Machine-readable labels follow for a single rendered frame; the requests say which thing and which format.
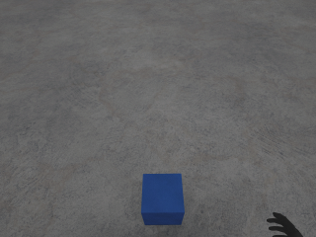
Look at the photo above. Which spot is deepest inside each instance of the right robot hand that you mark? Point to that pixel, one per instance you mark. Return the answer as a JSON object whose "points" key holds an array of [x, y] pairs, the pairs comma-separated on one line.
{"points": [[287, 227]]}

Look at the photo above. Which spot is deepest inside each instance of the carton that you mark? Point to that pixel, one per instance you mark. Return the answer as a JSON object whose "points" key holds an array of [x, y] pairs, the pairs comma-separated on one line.
{"points": [[162, 200]]}

